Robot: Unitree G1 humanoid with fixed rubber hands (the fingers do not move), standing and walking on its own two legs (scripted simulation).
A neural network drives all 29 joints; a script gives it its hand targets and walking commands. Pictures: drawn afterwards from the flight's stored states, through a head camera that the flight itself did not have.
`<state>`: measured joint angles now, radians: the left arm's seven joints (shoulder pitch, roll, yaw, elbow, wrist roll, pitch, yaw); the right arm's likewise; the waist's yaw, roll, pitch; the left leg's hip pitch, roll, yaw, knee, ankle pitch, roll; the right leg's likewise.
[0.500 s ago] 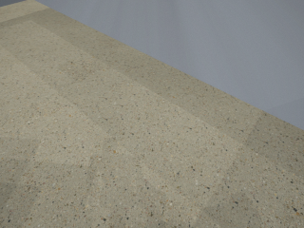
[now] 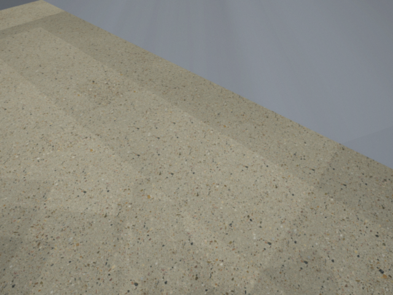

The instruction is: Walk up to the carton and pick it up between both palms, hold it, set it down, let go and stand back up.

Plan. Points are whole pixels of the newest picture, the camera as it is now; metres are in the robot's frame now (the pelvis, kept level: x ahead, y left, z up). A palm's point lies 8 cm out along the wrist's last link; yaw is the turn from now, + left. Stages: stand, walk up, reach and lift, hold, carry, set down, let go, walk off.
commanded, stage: walk up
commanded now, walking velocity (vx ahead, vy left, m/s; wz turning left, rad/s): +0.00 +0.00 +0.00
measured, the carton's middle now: out of the picture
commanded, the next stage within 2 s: none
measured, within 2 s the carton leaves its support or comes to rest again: neither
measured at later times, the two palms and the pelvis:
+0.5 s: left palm out of the picture -0.04 +0.34 -0.16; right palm out of the picture +0.09 -0.21 -0.12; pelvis -0.02 +0.07 -0.02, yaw +19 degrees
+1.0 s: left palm out of the picture -0.14 +0.40 -0.10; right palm (201, 250) +0.25 +0.00 -0.12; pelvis +0.01 +0.15 +0.00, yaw +45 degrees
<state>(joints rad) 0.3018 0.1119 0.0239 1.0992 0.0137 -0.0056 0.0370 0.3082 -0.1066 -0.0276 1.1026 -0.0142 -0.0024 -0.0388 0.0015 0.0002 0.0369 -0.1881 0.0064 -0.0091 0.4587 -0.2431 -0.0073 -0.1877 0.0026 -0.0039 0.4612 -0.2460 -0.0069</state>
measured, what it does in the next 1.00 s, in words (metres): steps to the left, turning left: left foot, then right foot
